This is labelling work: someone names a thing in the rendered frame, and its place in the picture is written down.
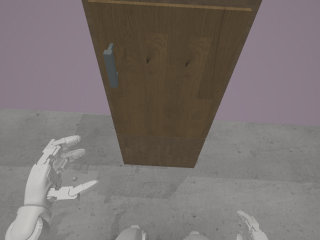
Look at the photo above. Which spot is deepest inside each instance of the robot left thigh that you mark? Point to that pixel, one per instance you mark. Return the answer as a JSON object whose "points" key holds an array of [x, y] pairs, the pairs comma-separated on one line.
{"points": [[132, 234]]}

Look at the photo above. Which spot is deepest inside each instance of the robot left hand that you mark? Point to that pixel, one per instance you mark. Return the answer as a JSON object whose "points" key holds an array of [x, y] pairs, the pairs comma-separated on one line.
{"points": [[43, 176]]}

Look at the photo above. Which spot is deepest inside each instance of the cupboard door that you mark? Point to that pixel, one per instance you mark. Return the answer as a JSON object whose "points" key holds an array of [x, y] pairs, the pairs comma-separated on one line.
{"points": [[172, 62]]}

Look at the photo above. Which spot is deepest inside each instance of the left robot forearm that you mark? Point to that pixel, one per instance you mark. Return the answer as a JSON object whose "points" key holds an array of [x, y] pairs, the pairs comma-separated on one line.
{"points": [[31, 223]]}

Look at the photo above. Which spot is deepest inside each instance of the robot right hand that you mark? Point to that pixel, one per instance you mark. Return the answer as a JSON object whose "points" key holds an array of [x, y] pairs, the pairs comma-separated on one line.
{"points": [[251, 226]]}

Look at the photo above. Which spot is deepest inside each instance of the handle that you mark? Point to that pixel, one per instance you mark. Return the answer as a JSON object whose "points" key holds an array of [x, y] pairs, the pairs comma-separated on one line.
{"points": [[110, 66]]}

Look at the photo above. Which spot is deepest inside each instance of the left robot shin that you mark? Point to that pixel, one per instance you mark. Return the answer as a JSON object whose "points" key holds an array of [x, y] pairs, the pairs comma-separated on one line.
{"points": [[135, 226]]}

